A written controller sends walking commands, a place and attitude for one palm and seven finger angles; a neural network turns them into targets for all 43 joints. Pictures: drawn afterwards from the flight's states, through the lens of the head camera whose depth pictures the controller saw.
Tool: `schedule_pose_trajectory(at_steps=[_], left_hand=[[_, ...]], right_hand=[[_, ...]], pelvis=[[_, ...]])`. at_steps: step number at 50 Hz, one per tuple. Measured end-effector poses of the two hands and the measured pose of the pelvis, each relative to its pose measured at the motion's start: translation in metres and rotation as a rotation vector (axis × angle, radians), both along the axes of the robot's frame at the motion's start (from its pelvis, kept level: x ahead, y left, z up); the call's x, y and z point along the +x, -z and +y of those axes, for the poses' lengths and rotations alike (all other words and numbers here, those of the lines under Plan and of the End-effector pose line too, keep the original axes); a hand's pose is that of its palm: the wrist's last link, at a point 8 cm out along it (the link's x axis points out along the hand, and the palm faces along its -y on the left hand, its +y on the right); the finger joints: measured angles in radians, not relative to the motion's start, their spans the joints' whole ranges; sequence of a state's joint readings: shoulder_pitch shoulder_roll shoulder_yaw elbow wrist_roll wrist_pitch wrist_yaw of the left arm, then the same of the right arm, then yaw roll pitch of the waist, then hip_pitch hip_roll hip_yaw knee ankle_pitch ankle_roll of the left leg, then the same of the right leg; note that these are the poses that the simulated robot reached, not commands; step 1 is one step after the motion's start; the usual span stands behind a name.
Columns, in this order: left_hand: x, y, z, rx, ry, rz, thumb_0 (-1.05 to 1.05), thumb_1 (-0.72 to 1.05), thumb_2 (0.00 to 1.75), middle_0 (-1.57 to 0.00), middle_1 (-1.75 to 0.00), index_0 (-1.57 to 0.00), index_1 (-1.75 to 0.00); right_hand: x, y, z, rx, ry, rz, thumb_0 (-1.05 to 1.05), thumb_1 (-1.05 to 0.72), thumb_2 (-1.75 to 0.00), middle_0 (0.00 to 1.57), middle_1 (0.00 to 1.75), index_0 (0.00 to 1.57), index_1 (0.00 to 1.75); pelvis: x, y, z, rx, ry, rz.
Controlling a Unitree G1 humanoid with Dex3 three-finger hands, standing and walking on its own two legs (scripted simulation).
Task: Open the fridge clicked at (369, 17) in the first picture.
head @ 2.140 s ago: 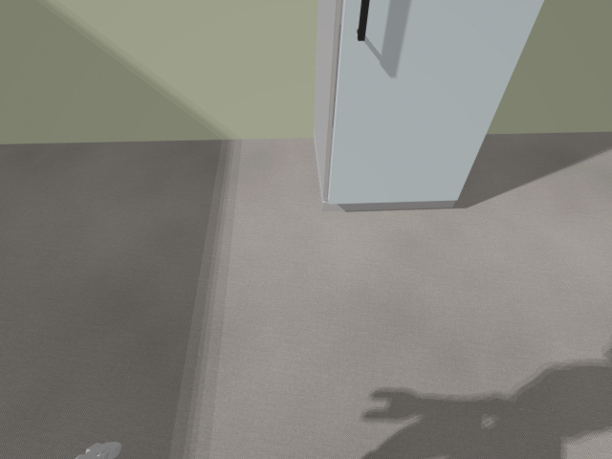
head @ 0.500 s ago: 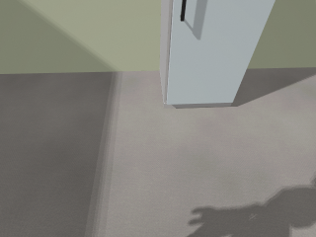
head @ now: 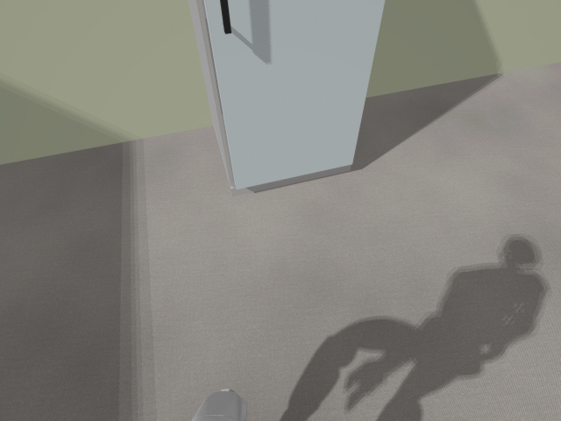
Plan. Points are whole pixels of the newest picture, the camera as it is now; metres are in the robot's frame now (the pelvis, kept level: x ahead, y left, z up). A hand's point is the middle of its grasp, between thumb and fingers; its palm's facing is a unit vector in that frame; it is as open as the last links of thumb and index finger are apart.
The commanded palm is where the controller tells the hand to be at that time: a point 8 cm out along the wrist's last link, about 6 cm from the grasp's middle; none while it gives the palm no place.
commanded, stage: walk to a spot facing it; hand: left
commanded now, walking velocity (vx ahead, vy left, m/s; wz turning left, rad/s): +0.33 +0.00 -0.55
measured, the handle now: out of the picture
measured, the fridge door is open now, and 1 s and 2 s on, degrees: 0 0 0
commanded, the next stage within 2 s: turn to face it in 1.38 s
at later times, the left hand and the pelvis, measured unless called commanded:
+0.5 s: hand (179, 301) +0.34 +0.24 -0.16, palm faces -0.26 -0.94 -0.23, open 7.4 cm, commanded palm none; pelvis +0.19 +0.06 +0.00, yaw -19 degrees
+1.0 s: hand (271, 233) +0.53 +0.08 -0.17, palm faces -0.53 -0.82 -0.21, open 7.2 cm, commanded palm none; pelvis +0.37 -0.04 -0.01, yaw -34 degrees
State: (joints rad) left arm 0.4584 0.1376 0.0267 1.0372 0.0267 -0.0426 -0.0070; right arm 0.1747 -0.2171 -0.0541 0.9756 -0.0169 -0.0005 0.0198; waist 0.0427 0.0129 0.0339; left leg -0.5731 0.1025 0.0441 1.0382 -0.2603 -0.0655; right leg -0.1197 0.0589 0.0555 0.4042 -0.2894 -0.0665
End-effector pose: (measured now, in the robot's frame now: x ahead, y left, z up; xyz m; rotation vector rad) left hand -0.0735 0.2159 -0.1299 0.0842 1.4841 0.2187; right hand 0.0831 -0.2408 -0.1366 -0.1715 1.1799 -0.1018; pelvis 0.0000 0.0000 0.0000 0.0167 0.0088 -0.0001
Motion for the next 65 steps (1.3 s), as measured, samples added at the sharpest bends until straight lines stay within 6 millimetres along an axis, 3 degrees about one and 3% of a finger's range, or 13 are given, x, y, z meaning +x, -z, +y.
schedule_pose_trajectory(at_steps=[7, 11, 13, 18, 23, 30, 36, 39, 43, 49, 55, 59, 65], left_hand=[[0.049, 0.005, 0.03, 0.0, 0.034, 0.034, 0.01, 0.9, 0.9, -0.21, -0.3, -0.2, -0.3], [0.099, 0.023, 0.064, 0.007, 0.071, 0.033, 0.01, 0.9, 0.9, -0.21, -0.3, -0.2, -0.3], [0.132, 0.034, 0.082, 0.009, 0.106, 0.026, 0.01, 0.9, 0.9, -0.21, -0.3, -0.2, -0.3], [0.252, 0.029, 0.106, 0.028, 0.246, -0.104, 0.01, 0.91, 0.9, -0.2, -0.3, -0.2, -0.3], [0.377, 0.006, 0.092, 0.024, 0.371, -0.277, 0.01, 0.91, 0.9, -0.2, -0.3, -0.19, -0.3], [0.514, -0.009, 0.019, -0.022, 0.578, -0.393, 0.0, 0.91, 0.9, -0.2, -0.3, -0.19, -0.3], [0.603, 0.003, -0.077, -0.076, 0.739, -0.47, 0.01, 0.91, 0.9, -0.2, -0.3, -0.19, -0.3], [0.621, 0.01, -0.106, -0.096, 0.749, -0.501, 0.0, 0.91, 0.9, -0.2, -0.3, -0.2, -0.3], [0.617, 0.01, -0.114, -0.093, 0.755, -0.413, 0.0, 0.91, 0.9, -0.2, -0.3, -0.2, -0.3], [0.623, 0.012, -0.094, -0.05, 0.729, -0.292, -0.01, 0.93, 0.9, -0.21, -0.3, -0.2, -0.3], [0.655, 0.028, -0.067, -0.037, 0.684, -0.218, 0.0, 0.92, 0.9, -0.21, -0.3, -0.2, -0.3], [0.685, 0.036, -0.064, -0.032, 0.715, -0.154, 0.0, 0.92, 0.9, -0.2, -0.3, -0.2, -0.3], [0.741, 0.023, -0.1, -0.066, 0.8, -0.154, 0.01, 0.91, 0.9, -0.2, -0.3, -0.19, -0.3]], right_hand=[[0.084, -0.011, 0.03, 0.009, 0.018, -0.117, 0.01, -0.91, -0.9, 0.2, 0.3, 0.2, 0.3], [0.133, -0.011, 0.049, -0.015, 0.034, -0.2, 0.01, -0.91, -0.9, 0.2, 0.3, 0.2, 0.3], [0.144, -0.009, 0.055, -0.039, 0.062, -0.237, 0.0, -0.91, -0.9, 0.2, 0.3, 0.2, 0.3], [0.116, -0.013, 0.062, -0.053, 0.189, -0.155, 0.0, -0.91, -0.9, 0.2, 0.3, 0.2, 0.3], [0.062, -0.009, 0.065, -0.057, 0.347, 0.02, 0.0, -0.92, -0.9, 0.2, 0.3, 0.2, 0.3], [0.002, -0.003, 0.072, -0.021, 0.536, 0.245, 0.0, -0.92, -0.9, 0.2, 0.3, 0.2, 0.3], [-0.012, 0.013, 0.073, 0.054, 0.658, 0.383, 0.0, -0.91, -0.9, 0.2, 0.3, 0.2, 0.3], [0.009, 0.022, 0.058, 0.072, 0.685, 0.39, 0.01, -0.91, -0.9, 0.2, 0.3, 0.2, 0.3], [0.077, 0.019, 0.018, 0.034, 0.683, 0.246, 0.01, -0.91, -0.9, 0.2, 0.3, 0.2, 0.3], [0.194, 0.0, -0.035, -0.027, 0.649, -0.014, 0.0, -0.91, -0.9, 0.2, 0.3, 0.2, 0.3], [0.287, -0.012, -0.061, -0.094, 0.603, -0.14, 0.0, -0.91, -0.9, 0.2, 0.3, 0.2, 0.3], [0.314, -0.018, -0.06, -0.126, 0.633, -0.165, 0.0, -0.91, -0.9, 0.2, 0.3, 0.2, 0.3], [0.3, -0.023, -0.04, -0.103, 0.77, -0.056, -0.01, -0.92, -0.9, 0.2, 0.3, 0.2, 0.3]], pelvis=[[0.05, 0.003, 0.024, -0.012, 0.073, 0.007], [0.09, 0.017, 0.046, -0.022, 0.127, 0.005], [0.105, 0.024, 0.055, -0.026, 0.161, -0.004], [0.138, 0.014, 0.063, -0.022, 0.239, -0.023], [0.174, 0.003, 0.063, -0.019, 0.305, -0.015], [0.226, 0.004, 0.046, -0.013, 0.398, -0.012], [0.272, 0.024, 0.001, -0.016, 0.467, -0.009], [0.289, 0.03, -0.018, -0.021, 0.491, -0.023], [0.316, 0.019, -0.031, -0.035, 0.534, -0.026], [0.359, 0.009, -0.042, -0.04, 0.585, -0.006], [0.418, 0.017, -0.045, -0.061, 0.631, -0.003], [0.45, 0.018, -0.047, -0.057, 0.698, -0.011], [0.482, 0.002, -0.058, -0.062, 0.773, -0.003]])
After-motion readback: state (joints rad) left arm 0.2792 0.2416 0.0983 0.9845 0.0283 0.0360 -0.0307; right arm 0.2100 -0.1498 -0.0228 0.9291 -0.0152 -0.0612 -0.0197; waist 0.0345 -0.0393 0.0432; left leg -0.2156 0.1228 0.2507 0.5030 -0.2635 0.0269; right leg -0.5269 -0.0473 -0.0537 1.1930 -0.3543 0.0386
